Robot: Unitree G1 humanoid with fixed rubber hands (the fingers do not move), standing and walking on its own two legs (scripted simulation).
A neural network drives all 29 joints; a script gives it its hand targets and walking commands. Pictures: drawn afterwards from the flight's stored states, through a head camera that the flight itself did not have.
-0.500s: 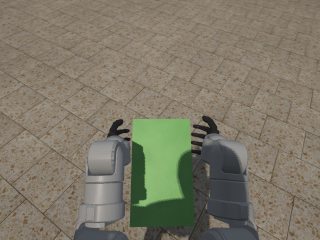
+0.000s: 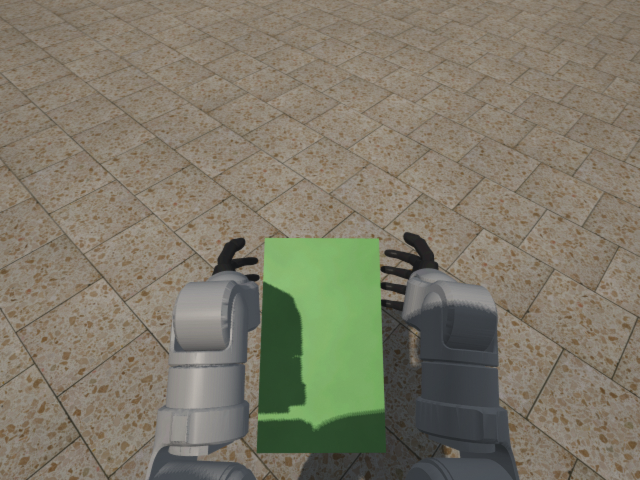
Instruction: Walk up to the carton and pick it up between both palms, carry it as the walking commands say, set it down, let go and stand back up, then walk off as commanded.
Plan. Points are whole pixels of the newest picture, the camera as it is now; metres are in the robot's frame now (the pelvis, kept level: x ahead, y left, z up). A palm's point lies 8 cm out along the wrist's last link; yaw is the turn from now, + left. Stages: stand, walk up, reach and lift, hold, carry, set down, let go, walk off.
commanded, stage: carry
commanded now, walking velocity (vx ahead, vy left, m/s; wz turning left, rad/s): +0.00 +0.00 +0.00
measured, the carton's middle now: (320, 337) +0.33 +0.00 -0.04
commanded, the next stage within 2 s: none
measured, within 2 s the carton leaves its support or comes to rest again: neither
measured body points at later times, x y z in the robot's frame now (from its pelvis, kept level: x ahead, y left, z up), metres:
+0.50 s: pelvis +0.35 +0.00 -0.02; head +0.39 +0.00 +0.43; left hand +0.68 +0.11 +0.05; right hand +0.68 -0.12 +0.05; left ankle +0.21 +0.10 -0.70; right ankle +0.22 -0.08 -0.61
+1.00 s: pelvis +0.84 +0.00 -0.02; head +0.94 -0.01 +0.42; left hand +1.18 +0.13 +0.03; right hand +1.19 -0.10 +0.00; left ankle +0.86 +0.08 -0.70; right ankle +0.65 -0.08 -0.56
